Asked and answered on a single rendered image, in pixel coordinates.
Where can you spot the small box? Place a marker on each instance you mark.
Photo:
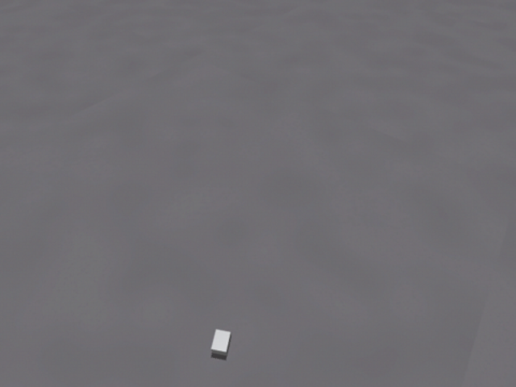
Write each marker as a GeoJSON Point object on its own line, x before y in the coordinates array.
{"type": "Point", "coordinates": [221, 342]}

